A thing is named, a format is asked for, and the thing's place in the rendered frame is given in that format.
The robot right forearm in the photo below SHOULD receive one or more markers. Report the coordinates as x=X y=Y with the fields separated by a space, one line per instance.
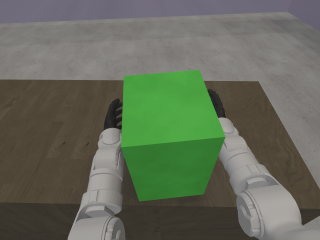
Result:
x=244 y=170

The robot left hand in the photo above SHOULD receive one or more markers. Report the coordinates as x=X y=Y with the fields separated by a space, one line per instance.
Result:
x=110 y=119

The carton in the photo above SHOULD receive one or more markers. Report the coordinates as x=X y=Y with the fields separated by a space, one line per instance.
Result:
x=171 y=135

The robot left forearm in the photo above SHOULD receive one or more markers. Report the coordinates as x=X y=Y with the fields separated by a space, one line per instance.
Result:
x=103 y=196

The robot left upper arm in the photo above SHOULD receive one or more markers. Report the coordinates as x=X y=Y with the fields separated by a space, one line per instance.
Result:
x=98 y=228

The robot right hand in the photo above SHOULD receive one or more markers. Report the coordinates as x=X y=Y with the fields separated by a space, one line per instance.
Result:
x=218 y=105

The robot right upper arm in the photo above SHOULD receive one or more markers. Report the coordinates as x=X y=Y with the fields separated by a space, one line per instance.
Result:
x=270 y=213

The pedestal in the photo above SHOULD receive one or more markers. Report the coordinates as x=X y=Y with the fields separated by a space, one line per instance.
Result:
x=49 y=134

